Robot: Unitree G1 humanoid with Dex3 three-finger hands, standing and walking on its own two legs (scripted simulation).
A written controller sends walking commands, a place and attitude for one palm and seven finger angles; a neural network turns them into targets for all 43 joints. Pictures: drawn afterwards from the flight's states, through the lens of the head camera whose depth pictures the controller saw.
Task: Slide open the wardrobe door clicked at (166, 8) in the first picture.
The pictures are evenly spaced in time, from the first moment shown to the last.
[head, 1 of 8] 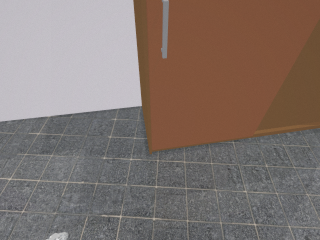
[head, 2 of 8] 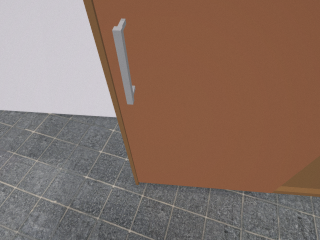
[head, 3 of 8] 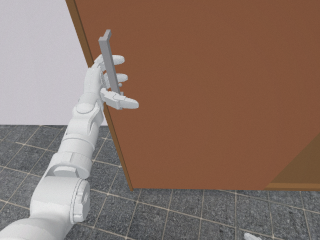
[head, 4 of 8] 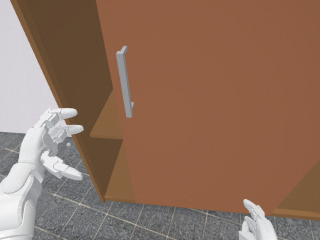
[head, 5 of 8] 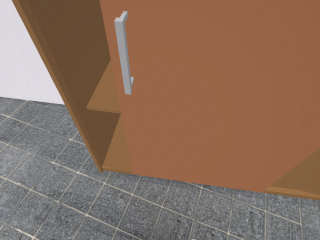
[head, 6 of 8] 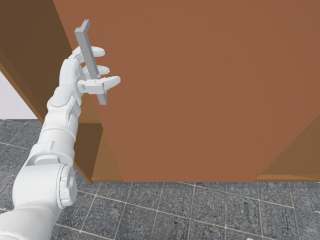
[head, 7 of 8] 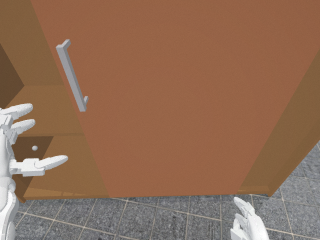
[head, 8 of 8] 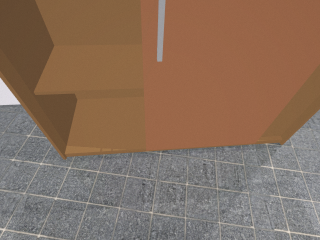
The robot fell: no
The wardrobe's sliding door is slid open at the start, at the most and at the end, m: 0.00 0.55 0.55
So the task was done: yes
